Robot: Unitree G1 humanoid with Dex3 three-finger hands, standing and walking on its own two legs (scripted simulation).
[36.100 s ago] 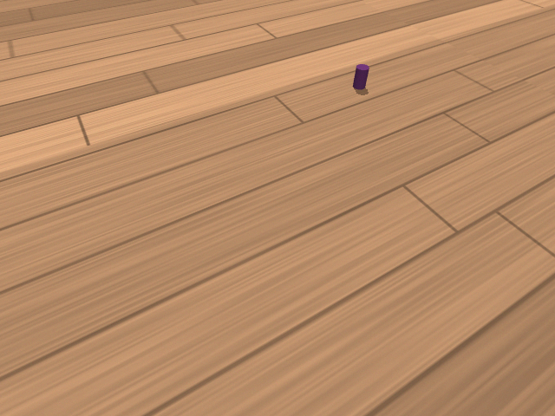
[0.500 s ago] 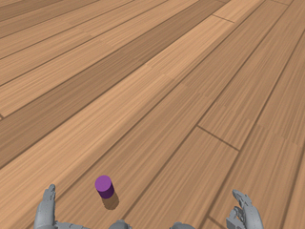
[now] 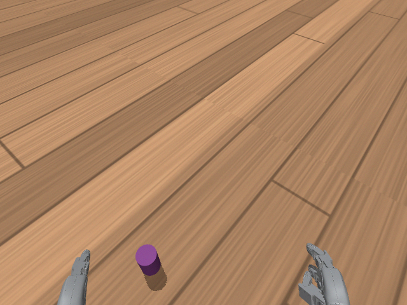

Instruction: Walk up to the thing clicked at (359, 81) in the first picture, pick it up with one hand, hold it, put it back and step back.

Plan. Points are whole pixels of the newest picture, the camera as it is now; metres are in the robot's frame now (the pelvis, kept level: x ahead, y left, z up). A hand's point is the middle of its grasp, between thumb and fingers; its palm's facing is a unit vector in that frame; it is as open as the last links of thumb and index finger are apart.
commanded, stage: home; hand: left
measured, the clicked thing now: (148, 260) +0.42 +0.22 -0.65
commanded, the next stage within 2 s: stand in 1.36 s
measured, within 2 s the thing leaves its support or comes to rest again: neither
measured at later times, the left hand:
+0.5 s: hand (115, 302) +0.16 +0.17 -0.05, palm faces +0.08 -0.96 -0.27, open 17.5 cm
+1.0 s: hand (109, 301) +0.16 +0.18 -0.05, palm faces +0.08 -0.96 -0.27, open 17.5 cm
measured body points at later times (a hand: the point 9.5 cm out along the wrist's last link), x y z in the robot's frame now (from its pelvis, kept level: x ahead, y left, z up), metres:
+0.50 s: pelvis -0.01 -0.01 +0.00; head +0.01 -0.01 +0.45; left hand +0.15 +0.22 -0.03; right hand +0.15 -0.25 -0.07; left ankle +0.01 +0.12 -0.69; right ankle -0.01 -0.11 -0.69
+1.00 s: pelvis -0.01 +0.00 +0.00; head +0.01 +0.00 +0.45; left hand +0.16 +0.23 -0.03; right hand +0.15 -0.24 -0.07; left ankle +0.01 +0.12 -0.69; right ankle -0.01 -0.11 -0.69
